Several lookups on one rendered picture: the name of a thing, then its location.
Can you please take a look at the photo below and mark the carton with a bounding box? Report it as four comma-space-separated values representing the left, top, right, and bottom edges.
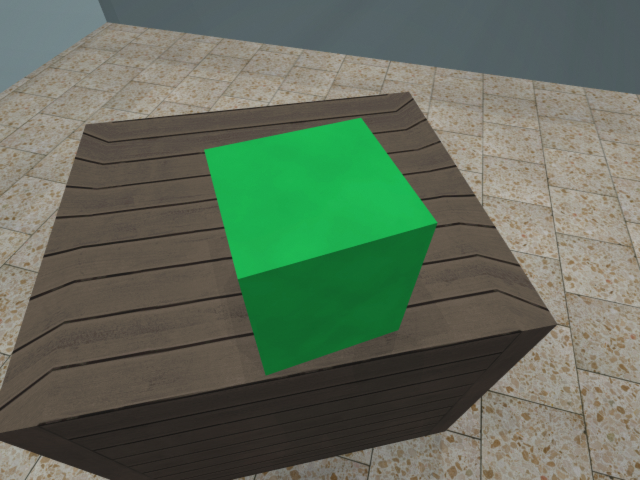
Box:
204, 118, 437, 375

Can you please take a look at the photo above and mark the pedestal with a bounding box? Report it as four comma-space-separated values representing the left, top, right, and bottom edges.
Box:
0, 92, 557, 480

